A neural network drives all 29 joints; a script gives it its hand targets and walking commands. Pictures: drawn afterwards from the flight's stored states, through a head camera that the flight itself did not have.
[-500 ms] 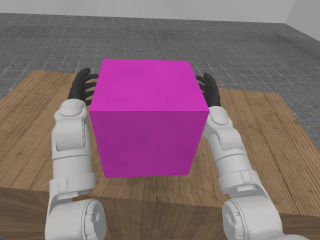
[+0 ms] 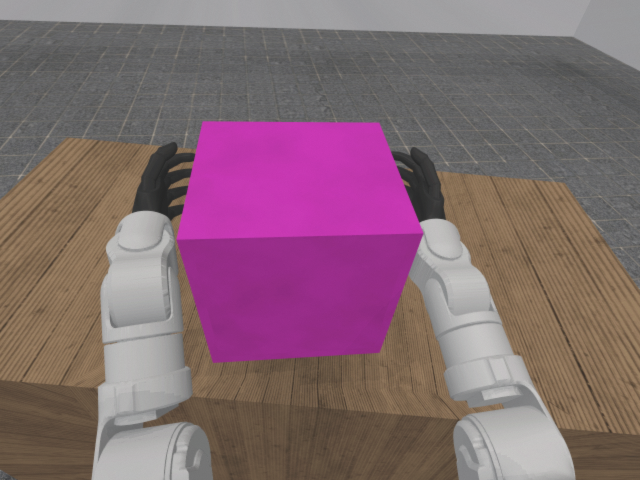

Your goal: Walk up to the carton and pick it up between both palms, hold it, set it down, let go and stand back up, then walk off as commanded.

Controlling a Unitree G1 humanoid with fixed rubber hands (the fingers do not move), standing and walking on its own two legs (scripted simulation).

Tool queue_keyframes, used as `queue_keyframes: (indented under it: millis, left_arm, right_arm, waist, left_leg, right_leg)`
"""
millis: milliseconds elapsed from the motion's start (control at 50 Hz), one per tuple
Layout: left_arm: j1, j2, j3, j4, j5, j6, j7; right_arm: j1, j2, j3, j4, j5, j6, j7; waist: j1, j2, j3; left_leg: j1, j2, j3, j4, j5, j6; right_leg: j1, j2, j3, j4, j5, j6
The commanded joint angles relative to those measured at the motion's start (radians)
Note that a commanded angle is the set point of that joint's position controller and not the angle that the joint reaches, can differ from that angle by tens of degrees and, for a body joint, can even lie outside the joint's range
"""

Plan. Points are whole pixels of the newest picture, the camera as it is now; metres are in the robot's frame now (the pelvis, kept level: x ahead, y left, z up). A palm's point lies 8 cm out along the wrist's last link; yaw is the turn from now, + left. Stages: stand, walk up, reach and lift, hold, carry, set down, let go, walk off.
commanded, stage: hold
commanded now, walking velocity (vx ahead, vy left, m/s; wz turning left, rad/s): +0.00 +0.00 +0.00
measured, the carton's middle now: (295, 243) +0.37 +0.00 +0.13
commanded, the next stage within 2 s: set down in 0.22 s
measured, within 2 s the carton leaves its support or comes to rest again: neither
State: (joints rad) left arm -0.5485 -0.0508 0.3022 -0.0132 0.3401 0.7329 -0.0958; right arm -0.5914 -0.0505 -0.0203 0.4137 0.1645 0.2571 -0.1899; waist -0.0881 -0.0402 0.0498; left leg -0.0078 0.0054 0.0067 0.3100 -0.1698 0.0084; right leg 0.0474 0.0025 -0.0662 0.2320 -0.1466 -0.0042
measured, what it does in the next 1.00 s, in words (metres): stands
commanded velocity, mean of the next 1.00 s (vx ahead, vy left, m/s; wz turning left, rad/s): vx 0.00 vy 0.00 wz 0.00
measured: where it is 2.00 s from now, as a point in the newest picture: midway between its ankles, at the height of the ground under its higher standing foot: outside the picture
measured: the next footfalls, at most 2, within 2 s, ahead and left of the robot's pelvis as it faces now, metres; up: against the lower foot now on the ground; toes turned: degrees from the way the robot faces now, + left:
none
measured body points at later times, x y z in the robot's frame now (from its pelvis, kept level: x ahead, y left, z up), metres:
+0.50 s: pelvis -0.01 -0.01 +0.00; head -0.05 +0.02 +0.45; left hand +0.37 +0.15 +0.20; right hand +0.36 -0.16 +0.19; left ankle +0.01 +0.11 -0.75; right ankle +0.00 -0.11 -0.75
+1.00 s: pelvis +0.02 +0.01 +0.00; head +0.01 +0.04 +0.45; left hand +0.39 +0.15 +0.15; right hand +0.36 -0.17 +0.14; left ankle +0.01 +0.11 -0.75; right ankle +0.00 -0.11 -0.75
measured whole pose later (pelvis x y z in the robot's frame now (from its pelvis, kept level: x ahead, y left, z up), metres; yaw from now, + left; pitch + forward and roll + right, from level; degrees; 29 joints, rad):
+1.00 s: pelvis +0.02 +0.01 +0.00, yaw +0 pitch -8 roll -1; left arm -0.44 -0.06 0.23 0.06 0.32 0.43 -0.09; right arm -0.41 -0.01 -0.05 0.44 0.09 -0.11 -0.20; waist -0.08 -0.08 0.12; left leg 0.03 0.01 0.02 0.32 -0.21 0.02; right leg 0.10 0.00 -0.09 0.20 -0.16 0.00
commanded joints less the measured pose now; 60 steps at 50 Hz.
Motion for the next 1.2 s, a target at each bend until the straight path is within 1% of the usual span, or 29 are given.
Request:
queue_keyframes:
  millis: [0,20,100,160,180,220,300,320,340,360,400,420,440,460,540,560,620,640,740,780,820,860,880,960,980,1000,1020,1060,1180]
  left_arm:
    - [-0.524,-0.455,-0.474,-0.011,-0.128,-0.039,-0.103]
    - [-0.499,-0.433,-0.448,0.008,-0.104,-0.03,-0.111]
    - [-0.493,-0.431,-0.433,-0.007,-0.107,-0.031,-0.112]
    - [-0.579,-0.435,-0.45,-0.044,-0.126,-0.034,-0.109]
    - [-0.576,-0.435,-0.423,0.03,-0.11,-0.027,-0.108]
    - [-0.547,-0.417,-0.38,0.125,-0.076,-0.036,-0.123]
    - [-0.592,-0.449,-0.401,0.081,-0.105,-0.101,-0.142]
    - [-0.61,-0.452,-0.402,0.085,-0.119,-0.128,-0.142]
    - [-0.604,-0.448,-0.402,0.096,-0.107,-0.147,-0.146]
    - [-0.601,-0.44,-0.373,0.115,-0.094,-0.154,-0.15]
    - [-0.604,-0.443,-0.37,0.116,-0.08,-0.19,-0.151]
    - [-0.615,-0.447,-0.353,0.143,-0.068,-0.2,-0.155]
    - [-0.601,-0.438,-0.334,0.162,-0.058,-0.212,-0.155]
    - [-0.56,-0.437,-0.338,0.197,-0.048,-0.229,-0.16]
    - [-0.476,-0.424,-0.315,0.24,0.013,-0.259,-0.168]
    - [-0.481,-0.419,-0.317,0.238,0.014,-0.258,-0.164]
    - [-0.424,-0.438,-0.351,0.222,0.014,-0.273,-0.162]
    - [-0.409,-0.449,-0.351,0.189,0.011,-0.267,-0.151]
    - [-0.385,-0.452,-0.441,0.117,-0.045,-0.298,-0.11]
    - [-0.374,-0.482,-0.52,0.048,-0.084,-0.317,-0.094]
    - [-0.364,-0.478,-0.558,-0.006,-0.124,-0.335,-0.086]
    - [-0.344,-0.46,-0.557,0.0,-0.126,-0.341,-0.076]
    - [-0.357,-0.466,-0.598,-0.009,-0.14,-0.352,-0.076]
    - [-0.314,-0.409,-0.499,0.089,-0.078,-0.328,-0.109]
    - [-0.301,-0.4,-0.473,0.132,-0.071,-0.313,-0.116]
    - [-0.317,-0.419,-0.479,0.15,-0.06,-0.306,-0.119]
    - [-0.298,-0.4,-0.448,0.164,-0.04,-0.299,-0.127]
    - [-0.344,-0.396,-0.414,0.21,-0.03,-0.292,-0.144]
    - [-0.461,-0.421,-0.406,0.263,-0.063,-0.367,-0.124]
  right_arm:
    - [-0.689,0.517,0.373,-0.252,0.067,-0.036,0.085]
    - [-0.626,0.502,0.353,-0.179,0.048,-0.02,0.086]
    - [-0.681,0.519,0.389,-0.23,0.063,-0.029,0.086]
    - [-0.734,0.537,0.372,-0.222,0.074,-0.035,0.094]
    - [-0.766,0.526,0.347,-0.179,0.059,-0.028,0.098]
    - [-0.688,0.494,0.326,-0.158,0.037,-0.037,0.101]
    - [-0.699,0.536,0.298,-0.189,-0.032,-0.097,0.101]
    - [-0.757,0.554,0.335,-0.26,-0.021,-0.131,0.098]
    - [-0.724,0.553,0.305,-0.205,-0.047,-0.144,0.096]
    - [-0.718,0.535,0.281,-0.196,-0.061,-0.163,0.101]
    - [-0.718,0.542,0.259,-0.198,-0.091,-0.211,0.109]
    - [-0.696,0.517,0.202,-0.163,-0.131,-0.226,0.114]
    - [-0.72,0.534,0.213,-0.181,-0.139,-0.25,0.121]
    - [-0.69,0.53,0.196,-0.175,-0.164,-0.281,0.123]
    - [-0.581,0.485,0.158,-0.069,-0.183,-0.322,0.134]
    - [-0.586,0.479,0.165,-0.085,-0.197,-0.335,0.129]
    - [-0.527,0.465,0.176,-0.064,-0.182,-0.372,0.131]
    - [-0.532,0.465,0.201,-0.102,-0.152,-0.386,0.127]
    - [-0.558,0.463,0.317,-0.23,-0.115,-0.44,0.108]
    - [-0.577,0.455,0.364,-0.294,-0.091,-0.469,0.098]
    - [-0.521,0.473,0.395,-0.334,-0.062,-0.485,0.086]
    - [-0.498,0.443,0.392,-0.326,-0.068,-0.482,0.079]
    - [-0.474,0.457,0.385,-0.304,-0.077,-0.479,0.078]
    - [-0.363,0.453,0.311,-0.16,-0.134,-0.43,0.064]
    - [-0.387,0.433,0.299,-0.147,-0.138,-0.419,0.061]
    - [-0.387,0.437,0.28,-0.129,-0.144,-0.413,0.069]
    - [-0.369,0.434,0.271,-0.102,-0.138,-0.4,0.07]
    - [-0.39,0.44,0.23,-0.092,-0.165,-0.399,0.072]
    - [-0.534,0.491,0.241,-0.184,-0.2,-0.45,0.093]
  waist:
    - [-0.006,0.053,-0.299]
    - [-0.01,0.053,-0.266]
    - [0.029,0.025,-0.282]
    - [0.018,0.071,-0.333]
    - [0.036,0.076,-0.252]
    - [0.023,0.003,-0.183]
    - [-0.021,-0.008,-0.254]
    - [-0.004,-0.036,-0.331]
    - [-0.024,-0.007,-0.331]
    - [0.002,0.007,-0.305]
    - [0.002,0.015,-0.308]
    - [-0.025,0.032,-0.247]
    - [0.013,0.012,-0.289]
    - [-0.016,0.0,-0.262]
    - [-0.012,0.049,-0.171]
    - [0.01,0.06,-0.181]
    - [-0.012,0.043,-0.162]
    - [0.022,0.068,-0.147]
    - [0.027,0.038,-0.309]
    - [0.001,0.022,-0.397]
    - [0.011,0.018,-0.454]
    - [-0.007,0.042,-0.481]
    - [-0.021,0.042,-0.46]
    - [-0.049,0.026,-0.297]
    - [-0.029,0.025,-0.231]
    - [-0.05,0.028,-0.191]
    - [-0.03,0.038,-0.131]
    - [-0.039,0.033,-0.113]
    - [-0.004,0.019,-0.286]
  left_leg:
    - [0.089,-0.038,0.034,-0.011,0.273,-0.04]
    - [0.084,-0.041,0.035,-0.024,0.223,-0.029]
    - [0.084,-0.039,0.039,-0.019,0.291,-0.023]
    - [0.074,-0.04,0.043,-0.016,0.226,-0.025]
    - [0.04,-0.036,0.048,-0.037,0.151,-0.021]
    - [0.028,-0.043,0.059,-0.057,0.035,0.017]
    - [0.056,-0.043,0.049,-0.045,0.078,0.01]
    - [0.064,-0.047,0.051,-0.038,0.089,0.013]
    - [0.062,-0.055,0.045,-0.039,0.084,0.006]
    - [0.044,-0.05,0.045,-0.049,0.065,0.016]
    - [0.049,-0.05,0.049,-0.05,0.049,0.012]
    - [0.041,-0.045,0.055,-0.062,0.019,0.005]
    - [0.052,-0.042,0.06,-0.062,0.029,0.018]
    - [0.043,-0.042,0.064,-0.064,0.016,0.01]
    - [0.06,-0.035,0.076,-0.077,0.028,-0.007]
    - [0.055,-0.032,0.076,-0.081,0.047,-0.002]
    - [0.114,-0.023,0.083,-0.059,0.156,-0.018]
    - [0.119,-0.023,0.085,-0.046,0.229,-0.021]
    - [0.209,-0.024,0.063,0.032,0.48,-0.04]
    - [0.262,-0.015,0.042,0.071,0.59,-0.056]
    - [0.262,-0.018,0.035,0.097,0.635,-0.052]
    - [0.277,-0.017,0.023,0.101,0.642,-0.065]
    - [0.269,-0.012,0.023,0.1,0.625,-0.067]
    - [0.148,-0.026,0.043,0.032,0.387,-0.042]
    - [0.114,-0.028,0.05,0.002,0.288,-0.029]
    - [0.118,-0.023,0.052,-0.012,0.271,-0.031]
    - [0.121,-0.022,0.055,-0.022,0.246,-0.026]
    - [0.086,-0.021,0.068,-0.041,0.169,-0.02]
    - [0.071,-0.023,0.067,-0.024,0.173,-0.008]
  right_leg:
    - [0.074,0.054,-0.023,0.014,0.215,0.037]
    - [0.082,0.042,-0.016,0.001,0.187,0.04]
    - [0.111,0.047,-0.017,0.017,0.243,0.045]
    - [0.109,0.037,-0.01,0.019,0.196,0.039]
    - [0.045,0.042,-0.012,0.012,0.112,0.036]
    - [0.056,0.031,-0.009,-0.038,0.041,0.041]
    - [0.065,0.027,-0.042,-0.012,0.117,0.053]
    - [0.098,0.027,-0.038,0.003,0.168,0.061]
    - [0.107,0.026,-0.031,0.006,0.187,0.063]
    - [0.1,0.024,-0.028,-0.001,0.142,0.061]
    - [0.098,0.017,-0.036,0.004,0.12,0.058]
    - [0.061,0.02,-0.052,-0.009,0.054,0.061]
    - [0.094,0.019,-0.051,-0.008,0.059,0.051]
    - [0.092,0.024,-0.067,-0.007,0.058,0.057]
    - [0.074,0.018,-0.081,-0.016,0.038,0.051]
    - [0.101,0.019,-0.077,-0.019,0.038,0.049]
    - [0.091,0.026,-0.083,-0.017,0.097,0.041]
    - [0.077,0.032,-0.08,-0.01,0.133,0.04]
    - [0.13,0.045,-0.073,0.018,0.336,0.038]
    - [0.132,0.057,-0.089,0.031,0.422,0.039]
    - [0.165,0.044,-0.065,0.045,0.546,0.042]
    - [0.148,0.053,-0.073,0.045,0.532,0.039]
    - [0.135,0.052,-0.072,0.039,0.502,0.034]
    - [0.163,0.025,-0.052,0.028,0.47,0.047]
    - [0.157,0.016,-0.045,0.028,0.406,0.054]
    - [0.126,0.024,-0.063,0.005,0.342,0.048]
    - [0.103,0.02,-0.058,-0.002,0.3,0.05]
    - [0.093,0.014,-0.058,-0.006,0.233,0.037]
    - [0.109,0.015,-0.062,0.024,0.277,0.037]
